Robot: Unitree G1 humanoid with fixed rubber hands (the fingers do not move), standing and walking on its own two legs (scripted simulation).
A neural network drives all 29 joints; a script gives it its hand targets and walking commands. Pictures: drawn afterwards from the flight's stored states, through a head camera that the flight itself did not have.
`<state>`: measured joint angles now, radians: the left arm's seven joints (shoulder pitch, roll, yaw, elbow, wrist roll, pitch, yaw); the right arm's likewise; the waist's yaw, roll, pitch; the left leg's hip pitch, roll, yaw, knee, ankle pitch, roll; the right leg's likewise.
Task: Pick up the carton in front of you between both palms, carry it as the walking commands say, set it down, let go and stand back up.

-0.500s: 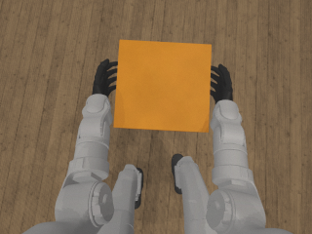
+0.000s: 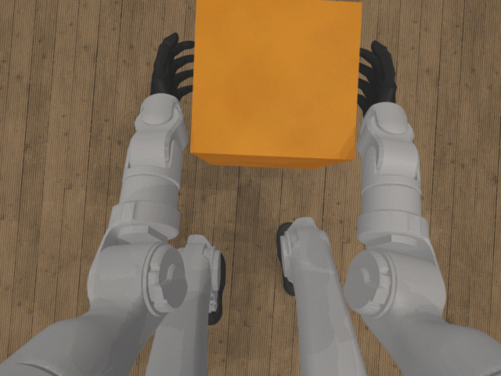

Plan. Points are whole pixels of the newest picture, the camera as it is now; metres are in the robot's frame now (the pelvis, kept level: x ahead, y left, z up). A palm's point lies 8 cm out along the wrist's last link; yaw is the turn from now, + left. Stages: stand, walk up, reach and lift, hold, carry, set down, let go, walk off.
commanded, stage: set down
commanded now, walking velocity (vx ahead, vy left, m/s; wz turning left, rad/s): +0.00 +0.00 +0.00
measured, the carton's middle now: (269, 103) +0.49 -0.08 -0.18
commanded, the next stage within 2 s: none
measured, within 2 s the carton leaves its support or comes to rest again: rests again in 1.12 s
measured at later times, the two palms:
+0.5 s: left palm (201, 97) +0.54 +0.04 -0.25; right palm (355, 109) +0.49 -0.25 -0.25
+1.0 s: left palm (205, 102) +0.55 +0.05 -0.33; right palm (344, 112) +0.50 -0.25 -0.32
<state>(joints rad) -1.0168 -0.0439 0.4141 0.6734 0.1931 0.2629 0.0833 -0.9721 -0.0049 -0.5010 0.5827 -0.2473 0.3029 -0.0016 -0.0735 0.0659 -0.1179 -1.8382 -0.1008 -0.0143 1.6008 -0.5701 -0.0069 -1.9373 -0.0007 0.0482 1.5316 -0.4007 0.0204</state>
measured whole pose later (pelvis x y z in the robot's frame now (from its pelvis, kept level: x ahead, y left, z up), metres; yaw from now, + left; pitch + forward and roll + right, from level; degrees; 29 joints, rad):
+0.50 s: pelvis -0.02 -0.01 -0.11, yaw +1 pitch +45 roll +3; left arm -1.39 0.12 0.34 0.84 0.11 0.28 0.12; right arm -1.32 -0.16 -0.47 0.71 -0.17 0.33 -0.05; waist -0.11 0.07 0.18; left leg -2.12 -0.11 -0.01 1.98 -0.64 -0.03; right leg -2.24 0.00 0.04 1.90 -0.44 0.01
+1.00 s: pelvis -0.02 +0.00 -0.16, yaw +2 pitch +39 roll +0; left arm -1.54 0.22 0.16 1.00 -0.04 0.25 0.17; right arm -1.43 -0.26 -0.41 0.87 -0.07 0.28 -0.01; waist -0.14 0.07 0.36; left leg -2.18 -0.15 -0.01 2.19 -0.70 -0.03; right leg -2.28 -0.03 0.03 2.10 -0.50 0.02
